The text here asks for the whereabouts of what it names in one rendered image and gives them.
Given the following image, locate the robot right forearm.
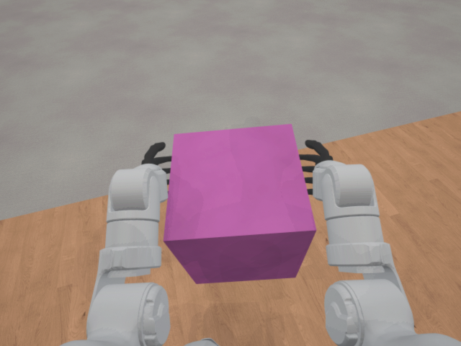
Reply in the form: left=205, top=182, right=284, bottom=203
left=313, top=160, right=414, bottom=327

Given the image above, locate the robot left forearm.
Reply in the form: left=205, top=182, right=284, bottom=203
left=86, top=164, right=168, bottom=337

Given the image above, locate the robot right hand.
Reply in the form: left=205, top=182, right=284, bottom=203
left=299, top=140, right=333, bottom=195

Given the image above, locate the robot left hand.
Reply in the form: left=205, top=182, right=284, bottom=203
left=141, top=142, right=172, bottom=192

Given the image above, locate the robot right upper arm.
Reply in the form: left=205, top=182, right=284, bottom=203
left=324, top=279, right=461, bottom=346

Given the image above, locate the carton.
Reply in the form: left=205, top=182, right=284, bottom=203
left=164, top=124, right=317, bottom=284

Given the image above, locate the robot left upper arm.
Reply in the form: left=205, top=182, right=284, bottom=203
left=60, top=283, right=171, bottom=346

